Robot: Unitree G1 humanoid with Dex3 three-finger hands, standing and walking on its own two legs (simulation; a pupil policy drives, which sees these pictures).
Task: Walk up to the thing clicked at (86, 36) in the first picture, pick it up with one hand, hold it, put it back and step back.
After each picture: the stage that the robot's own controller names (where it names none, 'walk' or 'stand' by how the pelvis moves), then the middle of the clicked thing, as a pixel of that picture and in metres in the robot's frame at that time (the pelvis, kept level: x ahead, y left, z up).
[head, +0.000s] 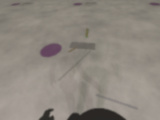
stand; (87, 33) +2.09 +0.17 -0.65
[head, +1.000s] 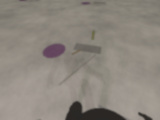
walk; (93, 35) +1.94 +0.11 -0.64
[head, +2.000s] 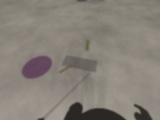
walk; (87, 45) +1.36 +0.17 -0.62
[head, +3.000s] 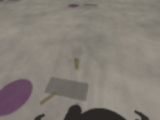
walk; (76, 64) +0.88 +0.27 -0.63
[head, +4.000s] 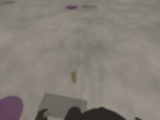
walk; (73, 77) +0.62 +0.23 -0.63
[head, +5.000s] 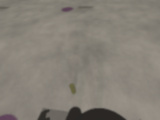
stand; (72, 89) +0.44 +0.24 -0.63
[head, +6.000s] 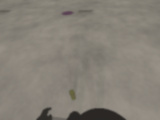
stand; (72, 95) +0.38 +0.23 -0.64
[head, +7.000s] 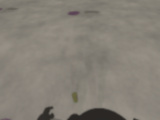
stand; (75, 97) +0.35 +0.19 -0.65
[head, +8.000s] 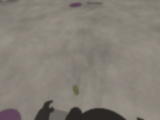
stand; (75, 90) +0.39 +0.19 -0.64
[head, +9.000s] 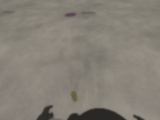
stand; (74, 96) +0.38 +0.21 -0.65
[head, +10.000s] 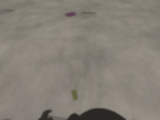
stand; (74, 95) +0.40 +0.20 -0.66
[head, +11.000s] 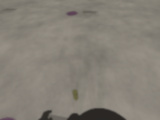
stand; (75, 95) +0.40 +0.19 -0.66
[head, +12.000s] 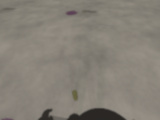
stand; (75, 95) +0.38 +0.19 -0.66
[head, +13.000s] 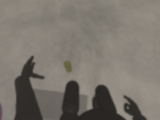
go down; (68, 67) +0.44 +0.21 -0.41
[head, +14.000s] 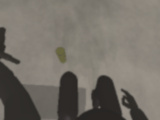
go down; (61, 56) +0.46 +0.25 -0.27
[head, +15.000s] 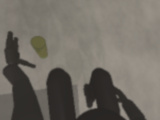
close in; (41, 49) +0.44 +0.30 -0.17
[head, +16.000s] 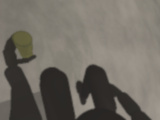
close; (25, 48) +0.43 +0.31 -0.16
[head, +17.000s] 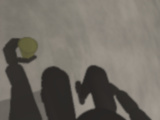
lift; (28, 50) +0.41 +0.31 -0.16
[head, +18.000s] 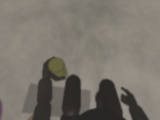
lift; (60, 70) +0.31 +0.22 -0.01
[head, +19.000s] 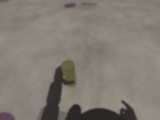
hold; (70, 76) +0.30 +0.15 +0.04
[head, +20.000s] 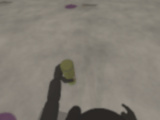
hold; (69, 74) +0.31 +0.16 +0.04
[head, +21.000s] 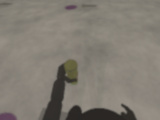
crouch; (72, 74) +0.32 +0.14 +0.04
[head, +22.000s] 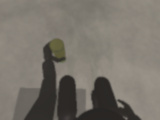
crouch; (59, 53) +0.44 +0.20 -0.05
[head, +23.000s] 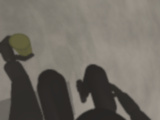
lower; (24, 49) +0.43 +0.30 -0.17
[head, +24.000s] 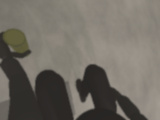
lower; (20, 46) +0.44 +0.32 -0.17
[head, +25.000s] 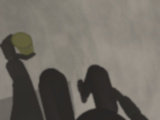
lower; (26, 48) +0.42 +0.31 -0.16
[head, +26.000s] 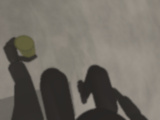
lower; (28, 51) +0.41 +0.31 -0.17
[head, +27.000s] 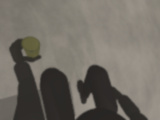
loosen; (32, 51) +0.41 +0.28 -0.17
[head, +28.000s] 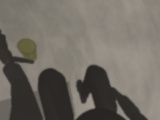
withdraw; (29, 53) +0.41 +0.29 -0.17
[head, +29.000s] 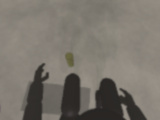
walk; (70, 60) +0.47 +0.22 -0.32
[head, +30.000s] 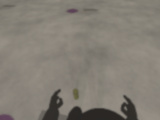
stand; (76, 94) +0.39 +0.16 -0.59
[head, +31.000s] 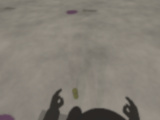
stand; (75, 94) +0.40 +0.18 -0.60
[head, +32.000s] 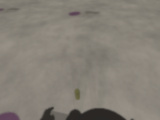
stand; (77, 94) +0.41 +0.16 -0.64
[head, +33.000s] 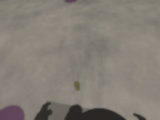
walk; (77, 86) +0.43 +0.17 -0.64
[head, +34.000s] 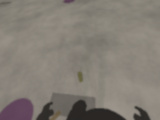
walk; (80, 77) +0.57 +0.18 -0.63
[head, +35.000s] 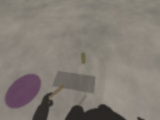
walk; (83, 58) +0.89 +0.15 -0.63
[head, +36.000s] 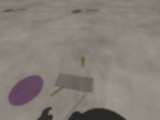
stand; (82, 62) +1.03 +0.17 -0.64
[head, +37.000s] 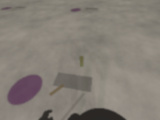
stand; (81, 61) +1.04 +0.19 -0.66
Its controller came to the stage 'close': yes
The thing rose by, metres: 0.67
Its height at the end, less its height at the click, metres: +0.00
